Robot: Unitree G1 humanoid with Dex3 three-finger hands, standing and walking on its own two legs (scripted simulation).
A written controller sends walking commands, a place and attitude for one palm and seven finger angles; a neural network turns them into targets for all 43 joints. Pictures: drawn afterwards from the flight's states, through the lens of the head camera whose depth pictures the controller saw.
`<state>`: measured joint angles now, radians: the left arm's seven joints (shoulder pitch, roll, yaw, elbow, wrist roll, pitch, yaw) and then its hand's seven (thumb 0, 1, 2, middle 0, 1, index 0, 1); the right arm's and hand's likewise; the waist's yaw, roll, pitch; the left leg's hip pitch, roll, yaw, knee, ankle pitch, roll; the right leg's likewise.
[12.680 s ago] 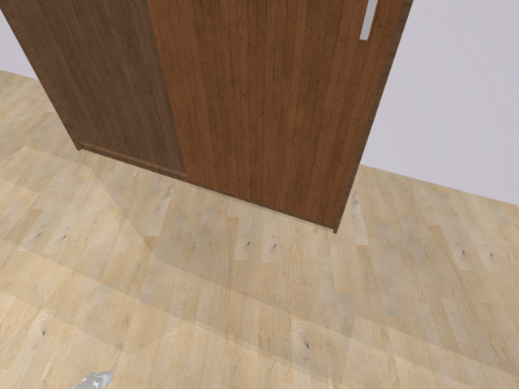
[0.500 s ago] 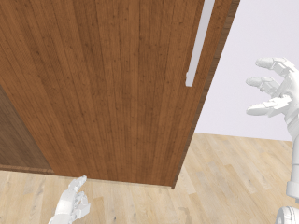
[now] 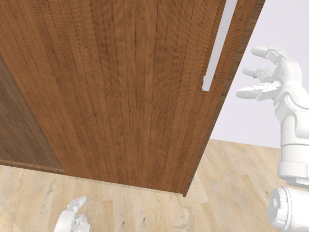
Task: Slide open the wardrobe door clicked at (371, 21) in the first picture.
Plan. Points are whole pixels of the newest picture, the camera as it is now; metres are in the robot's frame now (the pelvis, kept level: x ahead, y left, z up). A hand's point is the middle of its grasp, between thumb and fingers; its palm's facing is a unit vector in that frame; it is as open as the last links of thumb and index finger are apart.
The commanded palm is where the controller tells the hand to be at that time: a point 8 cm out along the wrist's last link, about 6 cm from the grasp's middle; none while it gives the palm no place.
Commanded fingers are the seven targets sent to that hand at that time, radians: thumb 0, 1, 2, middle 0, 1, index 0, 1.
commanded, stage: move the hooked fingers beside the handle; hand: right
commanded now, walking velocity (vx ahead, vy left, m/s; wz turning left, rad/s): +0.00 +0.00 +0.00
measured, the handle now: (216, 45) +0.53 -0.13 +0.27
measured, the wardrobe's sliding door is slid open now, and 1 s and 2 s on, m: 0.00 0.00 0.00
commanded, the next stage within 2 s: none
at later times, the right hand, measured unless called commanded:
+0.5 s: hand (230, 66) +0.46 -0.16 +0.25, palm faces +0.11 +0.99 +0.03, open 13.9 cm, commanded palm +0.42 -0.22 +0.25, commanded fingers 0.00 0.50 -0.30 0.30 1.20 0.30 1.20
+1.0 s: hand (229, 65) +0.45 -0.15 +0.26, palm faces +0.11 +0.99 +0.01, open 14.0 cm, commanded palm +0.43 -0.21 +0.25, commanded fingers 0.00 0.50 -0.30 0.30 1.20 0.30 1.20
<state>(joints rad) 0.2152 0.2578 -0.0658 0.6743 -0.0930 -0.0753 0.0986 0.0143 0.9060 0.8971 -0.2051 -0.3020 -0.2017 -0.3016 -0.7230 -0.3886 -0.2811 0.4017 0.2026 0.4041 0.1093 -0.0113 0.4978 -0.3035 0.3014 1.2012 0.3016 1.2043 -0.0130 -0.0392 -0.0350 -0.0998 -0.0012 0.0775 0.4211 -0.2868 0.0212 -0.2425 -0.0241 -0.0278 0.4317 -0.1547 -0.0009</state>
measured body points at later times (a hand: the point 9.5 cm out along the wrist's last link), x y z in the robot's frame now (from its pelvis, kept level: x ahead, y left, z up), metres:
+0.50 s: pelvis +0.01 +0.00 +0.00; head +0.00 +0.01 +0.45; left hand +0.11 +0.26 -0.11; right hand +0.45 -0.21 +0.25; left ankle -0.04 +0.10 -0.74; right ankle +0.05 -0.12 -0.74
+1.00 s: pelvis +0.00 +0.00 +0.00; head -0.01 +0.02 +0.45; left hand +0.15 +0.25 -0.10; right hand +0.43 -0.21 +0.26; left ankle -0.04 +0.10 -0.74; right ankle +0.05 -0.12 -0.74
